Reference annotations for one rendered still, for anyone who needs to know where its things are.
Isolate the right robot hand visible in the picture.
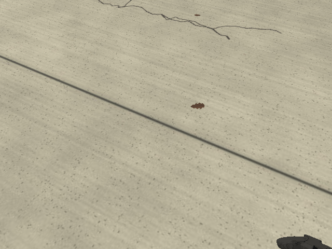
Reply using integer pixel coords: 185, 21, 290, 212
276, 234, 332, 249

